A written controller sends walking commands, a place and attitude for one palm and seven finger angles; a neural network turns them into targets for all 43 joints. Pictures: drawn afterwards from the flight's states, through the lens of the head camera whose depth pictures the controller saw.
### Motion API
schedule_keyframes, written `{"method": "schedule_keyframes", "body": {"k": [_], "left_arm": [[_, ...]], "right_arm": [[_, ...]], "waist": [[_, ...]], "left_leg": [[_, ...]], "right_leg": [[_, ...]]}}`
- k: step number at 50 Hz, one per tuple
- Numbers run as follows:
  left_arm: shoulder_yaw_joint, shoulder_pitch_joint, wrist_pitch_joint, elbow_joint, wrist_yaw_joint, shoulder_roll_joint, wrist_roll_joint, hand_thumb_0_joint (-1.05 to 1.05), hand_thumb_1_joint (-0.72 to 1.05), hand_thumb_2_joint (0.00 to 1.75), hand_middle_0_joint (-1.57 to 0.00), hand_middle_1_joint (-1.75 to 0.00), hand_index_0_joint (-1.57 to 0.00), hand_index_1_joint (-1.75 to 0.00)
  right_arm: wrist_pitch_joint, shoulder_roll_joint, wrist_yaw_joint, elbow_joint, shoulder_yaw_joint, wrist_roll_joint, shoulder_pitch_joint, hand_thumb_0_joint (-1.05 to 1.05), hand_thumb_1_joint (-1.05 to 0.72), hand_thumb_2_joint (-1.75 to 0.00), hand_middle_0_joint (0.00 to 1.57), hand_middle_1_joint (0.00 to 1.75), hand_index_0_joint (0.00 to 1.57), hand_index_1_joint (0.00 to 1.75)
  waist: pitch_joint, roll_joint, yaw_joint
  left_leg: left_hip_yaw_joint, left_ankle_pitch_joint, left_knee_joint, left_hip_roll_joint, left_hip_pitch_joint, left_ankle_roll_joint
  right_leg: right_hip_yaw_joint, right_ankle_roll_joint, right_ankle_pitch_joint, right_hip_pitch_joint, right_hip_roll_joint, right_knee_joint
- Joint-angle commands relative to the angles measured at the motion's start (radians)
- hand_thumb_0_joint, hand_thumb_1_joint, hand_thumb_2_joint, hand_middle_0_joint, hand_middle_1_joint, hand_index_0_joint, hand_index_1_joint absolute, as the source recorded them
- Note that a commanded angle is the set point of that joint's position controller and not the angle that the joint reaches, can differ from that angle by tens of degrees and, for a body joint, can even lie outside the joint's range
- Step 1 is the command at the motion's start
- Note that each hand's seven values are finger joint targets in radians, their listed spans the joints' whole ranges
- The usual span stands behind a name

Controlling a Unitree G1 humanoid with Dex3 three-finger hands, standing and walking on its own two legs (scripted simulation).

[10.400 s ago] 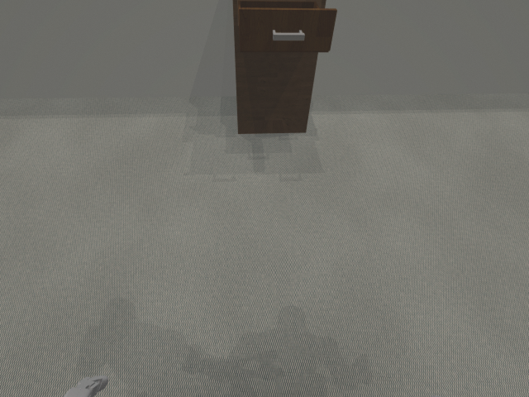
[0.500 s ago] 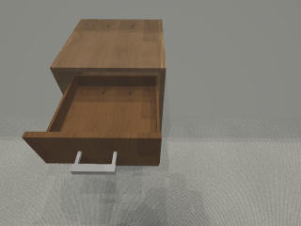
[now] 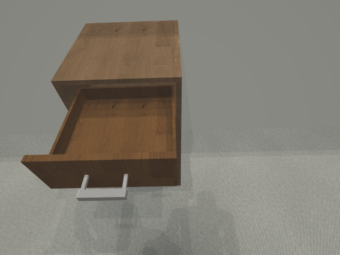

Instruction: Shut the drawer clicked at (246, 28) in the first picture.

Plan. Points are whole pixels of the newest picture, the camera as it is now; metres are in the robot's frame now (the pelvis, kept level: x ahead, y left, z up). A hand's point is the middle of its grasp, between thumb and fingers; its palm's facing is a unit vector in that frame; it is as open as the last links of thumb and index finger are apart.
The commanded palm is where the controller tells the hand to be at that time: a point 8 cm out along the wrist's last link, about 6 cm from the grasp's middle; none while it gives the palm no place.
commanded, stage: look again from close up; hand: left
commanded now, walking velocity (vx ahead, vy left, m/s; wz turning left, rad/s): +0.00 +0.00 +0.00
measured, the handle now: (104, 186) +0.29 +0.20 -0.04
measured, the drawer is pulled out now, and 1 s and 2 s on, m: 0.30 0.29 0.29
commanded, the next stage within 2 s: raise the hand and make a fist in 0.44 s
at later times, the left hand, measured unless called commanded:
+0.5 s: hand out of the picture +0.02 +0.14 -0.17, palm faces +0.01 -0.97 -0.22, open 7.3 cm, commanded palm none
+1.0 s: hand out of the picture +0.12 +0.14 -0.01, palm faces +0.17 -0.98 -0.04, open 6.0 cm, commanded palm +0.09 +0.20 -0.03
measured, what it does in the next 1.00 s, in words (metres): lowers itself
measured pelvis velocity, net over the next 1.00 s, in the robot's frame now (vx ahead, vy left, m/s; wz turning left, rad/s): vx -0.02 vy -0.04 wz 0.08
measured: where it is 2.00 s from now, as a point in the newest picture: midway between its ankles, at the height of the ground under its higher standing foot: outside the picture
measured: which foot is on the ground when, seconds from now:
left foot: down 0.00-1.00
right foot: down 0.00-1.00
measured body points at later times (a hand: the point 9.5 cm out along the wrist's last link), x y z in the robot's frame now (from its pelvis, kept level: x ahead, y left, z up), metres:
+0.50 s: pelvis +0.03 -0.03 +0.00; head +0.04 -0.05 +0.45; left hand +0.02 +0.19 -0.15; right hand +0.03 -0.25 -0.17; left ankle +0.01 +0.09 -0.74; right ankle -0.01 -0.10 -0.74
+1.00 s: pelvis -0.02 -0.04 -0.06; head +0.00 -0.03 +0.39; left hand +0.10 +0.19 -0.01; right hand +0.24 -0.27 -0.09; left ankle +0.01 +0.09 -0.74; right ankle -0.01 -0.10 -0.74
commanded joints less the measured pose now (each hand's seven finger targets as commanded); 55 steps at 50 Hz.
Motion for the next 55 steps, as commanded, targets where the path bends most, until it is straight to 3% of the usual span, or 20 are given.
{"method": "schedule_keyframes", "body": {"k": [1,26,27,28,29,30,31,32,34,38,39,41,42,44,45,48,50,51,53,55], "left_arm": [[0.013,0.043,-0.022,-0.025,0.004,0.104,0.000,0.00,0.90,0.90,-0.20,-0.30,-0.20,-0.30],[0.003,0.091,-0.035,0.020,0.013,0.098,-0.002,0.00,0.90,0.90,-0.20,-0.30,-0.20,-0.30],[0.023,0.166,-0.056,0.051,0.051,0.123,0.011,0.00,0.90,0.90,-0.20,-0.30,-0.20,-0.30],[0.090,-0.560,-0.269,-1.412,0.019,0.326,-0.198,0.00,0.90,0.90,-0.22,-0.32,-0.22,-0.32],[0.097,-0.183,-0.229,-1.194,0.051,0.270,-0.120,0.00,0.90,0.90,-0.24,-0.34,-0.24,-0.34],[0.077,-0.131,-0.191,-1.164,0.110,0.239,-0.141,0.00,0.90,0.90,-0.26,-0.37,-0.26,-0.37],[-0.033,0.173,-0.093,-0.895,0.104,0.003,-0.137,0.00,0.90,0.90,-0.28,-0.39,-0.28,-0.39],[-0.027,0.031,-0.116,-1.085,0.084,0.010,-0.192,0.00,0.90,0.90,-0.30,-0.41,-0.30,-0.41],[0.063,0.049,-0.213,-1.042,0.043,0.089,-0.180,0.00,0.90,0.90,-0.34,-0.45,-0.34,-0.45],[0.055,0.486,-0.410,-0.871,-0.133,-0.049,-0.234,0.00,0.90,0.90,-0.42,-0.54,-0.42,-0.54],[0.071,0.471,-0.457,-0.938,-0.166,-0.019,-0.239,0.00,0.90,0.90,-0.44,-0.56,-0.44,-0.56],[0.134,0.356,-0.551,-1.216,-0.191,0.090,-0.240,0.00,0.90,0.90,-0.48,-0.60,-0.48,-0.60],[0.154,0.340,-0.583,-1.313,-0.189,0.123,-0.238,0.00,0.90,0.90,-0.50,-0.62,-0.50,-0.62],[0.172,0.321,-0.634,-1.343,-0.179,0.138,-0.233,0.00,0.90,0.90,-0.54,-0.67,-0.54,-0.67],[0.201,0.267,-0.657,-1.322,-0.172,0.169,-0.218,0.00,0.90,0.90,-0.56,-0.69,-0.56,-0.69],[0.120,0.177,-0.759,-1.227,-0.216,0.092,-0.197,0.00,0.90,0.90,-0.62,-0.75,-0.62,-0.75],[0.105,0.185,-0.738,-1.225,-0.261,0.103,-0.214,0.00,0.90,0.90,-0.66,-0.80,-0.66,-0.80],[0.100,0.212,-0.706,-1.252,-0.290,0.105,-0.230,0.00,0.90,0.90,-0.68,-0.82,-0.68,-0.82],[0.110,0.226,-0.608,-1.322,-0.334,0.142,-0.267,0.00,0.90,0.90,-0.72,-0.86,-0.72,-0.86],[0.139,0.229,-0.508,-1.340,-0.344,0.160,-0.288,0.00,0.90,0.90,-0.76,-0.91,-0.76,-0.91]], "right_arm": [[-0.020,-0.073,-0.007,-0.022,-0.013,0.008,0.049,0.00,-0.90,-0.90,0.20,0.30,0.20,0.30],[-0.015,-0.048,-0.017,0.048,-0.004,0.012,0.045,0.00,-0.90,-0.90,0.20,0.30,0.20,0.30],[-0.022,-0.075,-0.012,-0.029,-0.019,0.019,-0.056,0.00,-0.90,-0.90,0.20,0.30,0.20,0.30],[-0.163,-0.259,-0.062,-0.381,-0.042,0.073,-0.042,0.00,-0.90,-0.90,0.20,0.30,0.20,0.30],[-0.240,-0.171,-0.090,-0.340,-0.016,0.042,-0.126,0.00,-0.90,-0.90,0.20,0.30,0.20,0.30],[-0.265,-0.194,-0.095,-0.294,-0.039,0.048,-0.134,0.00,-0.90,-0.90,0.20,0.30,0.20,0.30],[-0.263,-0.136,-0.086,-0.274,-0.039,0.060,-0.083,0.00,-0.90,-0.90,0.20,0.30,0.20,0.30],[-0.270,-0.168,-0.083,-0.352,-0.040,0.070,-0.114,0.00,-0.90,-0.90,0.20,0.30,0.20,0.30],[-0.296,-0.200,-0.082,-0.383,-0.068,0.040,-0.115,0.00,-0.90,-0.90,0.20,0.30,0.20,0.30],[-0.305,-0.177,-0.032,-0.498,-0.085,0.025,-0.179,0.00,-0.90,-0.90,0.20,0.30,0.20,0.30],[-0.311,-0.180,-0.022,-0.533,-0.087,0.027,-0.183,0.00,-0.90,-0.90,0.20,0.30,0.20,0.30],[-0.322,-0.168,-0.009,-0.593,-0.095,0.024,-0.179,0.00,-0.90,-0.90,0.20,0.30,0.20,0.30],[-0.327,-0.155,-0.007,-0.605,-0.095,0.019,-0.169,0.00,-0.90,-0.90,0.20,0.30,0.20,0.30],[-0.321,-0.138,-0.004,-0.593,-0.089,0.018,-0.166,0.00,-0.90,-0.90,0.20,0.30,0.20,0.30],[-0.305,-0.143,-0.007,-0.568,-0.092,0.014,-0.160,0.00,-0.90,-0.90,0.20,0.30,0.20,0.30],[-0.296,-0.136,-0.006,-0.582,-0.084,0.017,-0.209,0.00,-0.90,-0.90,0.20,0.30,0.20,0.30],[-0.293,-0.153,-0.010,-0.626,-0.079,0.030,-0.220,0.00,-0.90,-0.90,0.20,0.30,0.20,0.30],[-0.293,-0.158,-0.014,-0.656,-0.079,0.038,-0.216,0.00,-0.90,-0.90,0.20,0.30,0.20,0.30],[-0.285,-0.164,-0.030,-0.706,-0.070,0.055,-0.208,0.00,-0.90,-0.90,0.20,0.30,0.20,0.30],[-0.272,-0.157,-0.047,-0.712,-0.063,0.067,-0.194,0.00,-0.90,-0.90,0.20,0.30,0.20,0.30]], "waist": [[0.002,-0.039,0.001],[0.025,-0.033,0.005],[0.083,-0.150,0.036],[-0.401,0.024,-0.084],[-0.422,0.265,0.024],[-0.341,0.260,-0.001],[-0.216,0.133,-0.020],[-0.095,0.025,-0.027],[-0.061,-0.183,-0.061],[-0.113,-0.387,0.057],[-0.199,-0.346,0.070],[-0.400,0.009,0.097],[-0.434,0.136,0.093],[-0.368,0.141,0.048],[-0.287,0.083,0.011],[-0.107,-0.036,-0.042],[-0.132,-0.038,-0.036],[-0.217,-0.020,-0.018],[-0.339,-0.012,-0.002],[-0.369,-0.022,0.003]], "left_leg": [[-0.155,0.080,-0.079,0.142,0.068,-0.002],[-0.124,0.166,-0.060,0.147,0.116,-0.024],[-0.071,0.081,0.197,0.145,-0.061,-0.052],[-0.109,0.213,0.026,0.020,0.208,0.002],[-0.077,0.379,0.018,0.025,0.287,0.016],[-0.096,0.339,0.037,0.042,0.217,-0.020],[-0.117,0.322,0.040,0.063,0.138,-0.009],[-0.146,0.281,0.064,0.057,0.061,-0.003],[-0.137,0.142,0.157,0.035,-0.032,0.003],[-0.144,0.018,0.290,0.014,-0.350,-0.040],[-0.139,0.020,0.321,0.007,-0.386,-0.040],[-0.103,0.110,0.355,-0.005,-0.293,-0.040],[-0.092,0.151,0.373,-0.004,-0.244,-0.036],[-0.105,0.151,0.426,0.005,-0.266,-0.028],[-0.126,0.097,0.457,0.013,-0.328,-0.026],[-0.157,-0.106,0.560,0.024,-0.536,-0.022],[-0.147,-0.179,0.587,0.023,-0.576,-0.014],[-0.141,-0.183,0.584,0.019,-0.554,-0.012],[-0.135,-0.178,0.580,0.014,-0.528,-0.006],[-0.141,-0.166,0.566,0.017,-0.507,-0.006]], "right_leg": [[0.122,-0.022,0.133,-0.041,-0.104,-0.108],[0.128,-0.024,0.342,0.018,-0.113,-0.149],[0.182,0.083,0.818,0.034,-0.187,-0.145],[0.141,0.016,0.628,0.080,-0.094,-0.042],[0.115,-0.023,0.447,0.115,-0.025,-0.019],[0.056,-0.021,0.272,0.030,-0.025,-0.050],[0.019,-0.006,0.254,-0.015,-0.023,-0.044],[0.011,0.008,0.290,-0.067,-0.024,-0.033],[-0.008,0.042,0.209,-0.211,-0.031,-0.016],[0.025,0.066,0.246,-0.230,-0.041,0.154],[0.050,0.065,0.284,-0.188,-0.048,0.195],[0.078,0.038,0.381,-0.118,-0.052,0.265],[0.074,0.022,0.382,-0.133,-0.045,0.280],[0.061,0.013,0.338,-0.248,-0.035,0.302],[0.064,0.014,0.267,-0.340,-0.028,0.310],[0.081,0.006,-0.041,-0.559,-0.020,0.340],[0.134,0.006,-0.202,-0.556,-0.034,0.303],[0.144,0.009,-0.227,-0.507,-0.038,0.295],[0.174,0.026,-0.234,-0.410,-0.047,0.264],[0.183,0.043,-0.219,-0.353,-0.048,0.231]]}}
